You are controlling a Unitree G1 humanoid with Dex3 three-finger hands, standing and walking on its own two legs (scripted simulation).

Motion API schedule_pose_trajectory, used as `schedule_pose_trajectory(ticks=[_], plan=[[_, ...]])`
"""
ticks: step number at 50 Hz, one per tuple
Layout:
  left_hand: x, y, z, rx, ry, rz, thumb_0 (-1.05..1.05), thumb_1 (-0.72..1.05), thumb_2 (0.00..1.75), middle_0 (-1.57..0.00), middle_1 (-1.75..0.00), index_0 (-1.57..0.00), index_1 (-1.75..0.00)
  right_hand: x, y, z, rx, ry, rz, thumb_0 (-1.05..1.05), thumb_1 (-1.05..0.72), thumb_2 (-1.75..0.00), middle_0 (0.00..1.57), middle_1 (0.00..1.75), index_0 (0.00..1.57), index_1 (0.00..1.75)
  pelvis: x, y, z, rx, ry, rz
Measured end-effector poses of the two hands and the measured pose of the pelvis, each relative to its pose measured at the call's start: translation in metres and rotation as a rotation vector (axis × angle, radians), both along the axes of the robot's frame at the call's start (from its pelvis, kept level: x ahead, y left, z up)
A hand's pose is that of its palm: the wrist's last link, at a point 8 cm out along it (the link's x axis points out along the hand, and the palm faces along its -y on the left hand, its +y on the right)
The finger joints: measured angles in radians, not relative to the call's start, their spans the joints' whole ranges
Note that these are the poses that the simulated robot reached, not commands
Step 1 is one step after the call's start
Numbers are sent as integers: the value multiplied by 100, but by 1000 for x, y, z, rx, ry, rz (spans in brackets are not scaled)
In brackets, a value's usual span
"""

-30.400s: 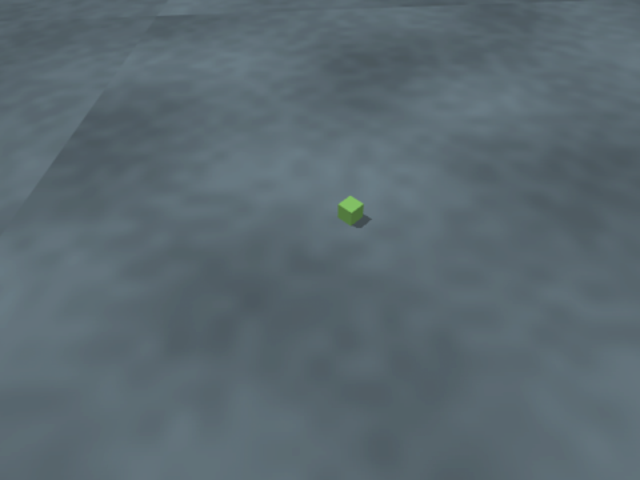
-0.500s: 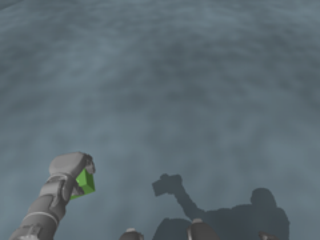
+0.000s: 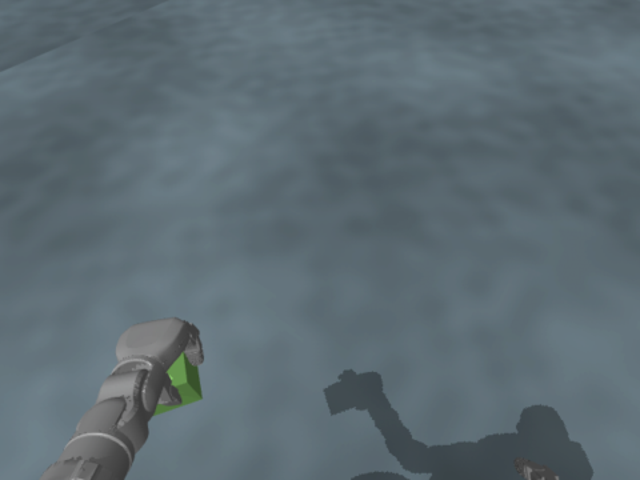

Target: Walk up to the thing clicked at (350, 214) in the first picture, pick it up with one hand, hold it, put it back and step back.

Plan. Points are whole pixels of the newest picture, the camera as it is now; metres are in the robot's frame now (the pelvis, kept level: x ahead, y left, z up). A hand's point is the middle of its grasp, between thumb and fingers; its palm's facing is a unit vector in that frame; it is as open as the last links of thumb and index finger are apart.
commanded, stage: hold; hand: left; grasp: from above
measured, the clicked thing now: (165, 374) +0.32 +0.25 -0.12
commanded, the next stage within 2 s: crouch in 1.74 s
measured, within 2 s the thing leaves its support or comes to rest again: neither
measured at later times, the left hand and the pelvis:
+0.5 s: hand (163, 359) +0.31 +0.23 -0.04, palm faces -0.47 -0.07 -0.88, open 7.5 cm; pelvis +0.01 +0.00 +0.01, yaw +0 degrees
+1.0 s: hand (162, 383) +0.27 +0.21 -0.02, palm faces -0.46 -0.07 -0.89, open 7.5 cm; pelvis -0.02 -0.01 +0.02, yaw +0 degrees
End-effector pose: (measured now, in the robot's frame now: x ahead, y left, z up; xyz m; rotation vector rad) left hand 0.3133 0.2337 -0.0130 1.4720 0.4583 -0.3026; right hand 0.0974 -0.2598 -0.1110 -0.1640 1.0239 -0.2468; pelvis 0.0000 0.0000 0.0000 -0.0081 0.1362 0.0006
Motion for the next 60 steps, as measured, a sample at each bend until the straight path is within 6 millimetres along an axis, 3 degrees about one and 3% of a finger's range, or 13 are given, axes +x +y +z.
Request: schedule_pose_trajectory(ticks=[10,22,46,60], plan=[[12,2,17,-3,11,-8,-1,17,38,-50,-58,-97,-60,17,4,9,12,-15,-1,1,-89,-89,20,30,20,30,13,3,8,2,-20,-6],[9,-4,28,2,8,-26,-1,16,38,-51,-58,-98,-59,22,2,14,25,-19,5,1,-89,-89,20,30,20,30,16,1,13,6,-45,-6],[-30,-19,46,-7,4,-54,-1,16,38,-52,-57,-99,-59,20,-3,25,27,-92,39,1,-90,-90,20,30,20,30,-12,-8,20,17,-115,-8],[-39,-19,59,-13,-8,-52,-1,15,39,-52,-57,-99,-58,22,1,31,32,-133,53,1,-90,-90,20,30,20,30,-21,-9,22,19,-143,-10]])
